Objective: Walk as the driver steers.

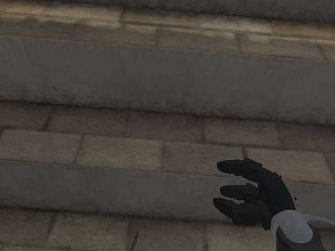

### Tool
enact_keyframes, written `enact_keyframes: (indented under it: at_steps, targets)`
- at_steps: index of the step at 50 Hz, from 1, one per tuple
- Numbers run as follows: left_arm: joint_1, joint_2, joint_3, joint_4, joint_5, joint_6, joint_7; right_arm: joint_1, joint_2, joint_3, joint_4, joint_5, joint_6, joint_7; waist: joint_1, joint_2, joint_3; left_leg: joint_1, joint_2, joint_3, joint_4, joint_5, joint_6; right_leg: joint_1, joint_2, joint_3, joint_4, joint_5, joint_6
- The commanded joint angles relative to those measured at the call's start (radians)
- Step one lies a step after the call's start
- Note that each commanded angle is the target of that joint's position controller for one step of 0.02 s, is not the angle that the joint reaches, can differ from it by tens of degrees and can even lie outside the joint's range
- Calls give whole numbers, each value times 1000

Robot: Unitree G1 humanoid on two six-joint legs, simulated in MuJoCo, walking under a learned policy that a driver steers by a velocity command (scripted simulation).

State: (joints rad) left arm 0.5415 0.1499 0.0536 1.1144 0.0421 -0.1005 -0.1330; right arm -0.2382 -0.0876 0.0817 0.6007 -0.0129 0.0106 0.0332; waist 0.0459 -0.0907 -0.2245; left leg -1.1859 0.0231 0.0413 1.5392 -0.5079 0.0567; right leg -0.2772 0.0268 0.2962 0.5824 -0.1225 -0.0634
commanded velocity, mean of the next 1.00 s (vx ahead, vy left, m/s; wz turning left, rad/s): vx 0.06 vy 0.00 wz -0.29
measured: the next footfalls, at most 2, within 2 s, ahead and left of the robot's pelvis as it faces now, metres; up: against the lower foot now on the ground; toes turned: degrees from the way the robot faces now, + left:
right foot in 0.54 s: +0.17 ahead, -0.12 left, +0.00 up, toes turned -19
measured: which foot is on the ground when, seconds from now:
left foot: down 0.00-1.00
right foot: up 0.00-0.52, down 0.54-1.00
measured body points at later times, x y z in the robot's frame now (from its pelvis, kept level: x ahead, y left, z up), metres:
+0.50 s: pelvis +0.11 +0.06 +0.18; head +0.11 +0.06 +0.63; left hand +0.27 +0.24 +0.03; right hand +0.16 -0.19 +0.06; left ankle +0.12 +0.13 -0.55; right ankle +0.14 -0.11 -0.48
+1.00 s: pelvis +0.15 +0.02 +0.18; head +0.17 +0.03 +0.63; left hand +0.31 +0.21 +0.04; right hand +0.18 -0.23 +0.06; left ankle +0.12 +0.13 -0.55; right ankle +0.13 -0.11 -0.55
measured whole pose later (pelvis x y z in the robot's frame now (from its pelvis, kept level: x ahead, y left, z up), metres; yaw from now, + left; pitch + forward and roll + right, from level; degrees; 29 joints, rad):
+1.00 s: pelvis +0.15 +0.02 +0.18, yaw -16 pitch +2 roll +0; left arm 0.16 0.18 0.03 0.96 -0.01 -0.07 0.03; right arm 0.20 -0.16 -0.01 0.87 0.01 -0.05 -0.05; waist -0.01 -0.03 -0.01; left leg -0.17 0.10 0.30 0.51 -0.35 0.00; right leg -0.33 -0.05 -0.04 0.54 -0.24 0.01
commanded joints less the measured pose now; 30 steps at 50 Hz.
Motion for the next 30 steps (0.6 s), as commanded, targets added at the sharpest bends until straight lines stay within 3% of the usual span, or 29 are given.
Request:
enact_keyframes:
  at_steps: [1, 2, 3, 4, 5, 6, 7, 8, 9, 10, 11, 12, 13, 15, 16, 18, 19, 20, 21, 22, 23, 24, 25, 26, 27, 28, 29, 30]
  targets:
    - [-114, 119, 50, -100, 2, -17, -37, 579, -382, -140, 102, -73, 30, 4, -318, 561, -285, 1071, 341, -1152, -1139, 106, 432, -644, 178, 128, 1171, 132, -29]
    - [-148, 77, 46, -89, -37, -1, -26, 473, -371, -135, 175, -59, 5, 0, -222, 408, -39, 863, 291, -1006, -1197, -389, 282, -841, 131, 120, 1422, 255, -81]
    - [-93, 39, 31, -65, -56, 6, 1, 338, -292, -125, 222, -13, -19, 11, -96, 290, 109, 696, 284, -757, -1104, -385, 214, -882, 64, 43, 1409, 281, -95]
    - [-68, 36, 24, -50, -42, 23, 26, 279, -163, -96, 251, -4, -33, 15, -43, 72, 85, 618, 288, -574, -1048, -219, 176, -806, 29, 13, 1386, 283, -112]
    - [-237, -25, 11, -272, 37, 38, 106, 239, -15, -93, 366, 43, -52, -59, 104, 91, 164, 549, 231, -356, -935, -222, 34, -689, 40, -118, 1393, 213, -52]
    - [-205, -37, 7, -255, 17, 57, 137, 212, 20, -74, 386, 15, -70, -79, 129, 90, 201, 474, 181, -163, -933, -95, 1, -687, 55, -139, 1429, 195, -52]
    - [-171, 11, -14, -161, -90, 62, 49, 105, 9, -67, 237, -50, -87, -42, 46, -12, 61, 564, 206, -140, -1116, 140, 17, -772, -45, -46, 1283, 175, -91]
    - [-174, 6, -9, -166, -86, 54, 23, 68, 1, -80, 222, -41, -104, -46, 59, 67, 81, 591, 178, -82, -1117, 278, 63, -793, -32, -52, 1249, 149, -63]
    - [-262, 25, -16, -209, -81, 48, 22, 150, -26, -84, 257, -45, -98, -37, 43, 19, 42, 646, 189, -35, -1125, 356, 86, -870, -36, -104, 1236, 129, -54]
    - [-288, 13, -28, -206, -75, 38, 21, 207, -59, -94, 254, -53, -90, -44, 9, 30, 3, 716, 182, 6, -1126, 386, 96, -889, -29, -113, 1226, 123, -52]
    - [-307, 25, -27, -205, -81, 30, 21, 252, -90, -101, 268, -65, -88, -40, 2, 55, 20, 719, 177, 35, -1154, 363, 100, -910, -29, -131, 1253, 141, -56]
    - [-316, 74, -12, -190, -98, 40, 19, 322, -98, -101, 286, -56, -74, -5, -33, 114, 21, 757, 191, 55, -1221, 310, 113, -920, -28, -153, 1314, 127, -55]
    - [-294, 103, 0, -187, -83, 52, 17, 337, -108, -96, 291, -48, -79, 18, -19, 146, 38, 756, 192, 69, -1251, 304, 122, -913, -25, -165, 1378, 128, -52]
    - [-284, 113, 0, -164, -60, 69, 20, 355, -125, -90, 291, -55, -86, 37, -18, 87, 99, 771, 214, 39, -1281, 289, 147, -952, -25, -111, 1369, 180, -65]
    - [-281, 119, 4, -158, -36, 77, 27, 350, -126, -90, 283, -57, -99, 41, -27, 93, 92, 813, 224, 21, -1297, 290, 170, -962, -25, -107, 1370, 178, -61]
    - [-297, 142, 17, -141, -24, 94, 46, 342, -106, -73, 276, -53, -121, 55, -25, 87, 99, 878, 227, 31, -1302, 304, 169, -961, -37, -84, 1299, 190, -43]
    - [-297, 128, 14, -134, -13, 110, 59, 318, -78, -58, 260, -47, -138, 55, -8, 91, 98, 911, 219, 53, -1297, 309, 146, -929, -77, -81, 1186, 200, -11]
    - [-299, 120, 13, -135, 0, 119, 56, 271, -66, -46, 237, -34, -149, 55, 15, 60, 83, 906, 193, 109, -1296, 313, 108, -822, -125, -126, 1002, 219, 19]
    - [-303, 108, 2, -127, 24, 127, 44, 163, -76, -47, 181, -9, -159, 56, 43, 13, 66, 822, 161, 166, -1305, 331, 77, -599, -176, -211, 743, 183, 56]
    - [-341, 102, 2, -133, 35, 138, 28, 115, -76, -46, 153, 22, -164, 61, 51, 56, 71, 766, 136, 203, -1316, 297, 52, -412, -193, -301, 536, 57, 99]
    - [-393, 83, 0, -143, 30, 145, 24, 194, -78, -52, 199, 34, -165, 73, 40, 114, 120, 784, 172, 162, -1282, 313, 68, -349, -185, -315, 438, -49, 131]
    - [-409, 75, 0, -164, 33, 139, 30, 334, -96, -64, 249, 35, -168, 83, 10, 137, 134, 890, 215, 122, -1226, 348, 92, -360, -165, -337, 322, -122, 150]
    - [-394, 66, -3, -179, 32, 124, 48, 425, -126, -80, 299, 18, -162, 87, 13, 152, 150, 979, 293, 54, -1172, 512, 132, -345, -166, -311, 215, -59, 128]
    - [-379, 67, -6, -183, 3, 100, 59, 436, -133, -88, 305, 33, -154, 102, 40, 140, 139, 1078, 290, 62, -1096, 675, 132, -304, -164, -319, -22, 36, 114]
    - [-379, 77, -8, -181, -15, 79, 74, 470, -120, -86, 304, 34, -139, 118, 25, 150, 91, 1138, 268, 74, -1028, 811, 111, -222, -146, -322, -116, 134, 90]
    - [-398, 133, -4, -199, -30, 54, 91, 530, -93, -85, 281, 26, -121, 112, -55, 91, 16, 1148, 176, 141, -951, 756, 37, -109, -156, -268, -66, 450, 24]
    - [-500, 179, 1, -234, -51, 43, 98, 700, -83, -92, 283, 7, -120, 70, -166, 10, -84, 1118, 106, 133, -996, 556, 5, -8, -149, -256, 15, 492, -66]
    - [-524, 177, 20, -234, -52, 47, 95, 596, -154, -102, 258, 3, -125, 53, -93, 25, 5, 1129, 78, 147, -1027, 486, -10, -127, -147, -264, -14, 351, -67]
Keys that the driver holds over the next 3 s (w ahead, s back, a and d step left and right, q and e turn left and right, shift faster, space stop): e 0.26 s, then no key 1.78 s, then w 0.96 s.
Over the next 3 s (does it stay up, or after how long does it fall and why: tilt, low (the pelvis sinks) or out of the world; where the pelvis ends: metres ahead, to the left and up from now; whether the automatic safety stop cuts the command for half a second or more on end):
stays up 0.27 -0.04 0.32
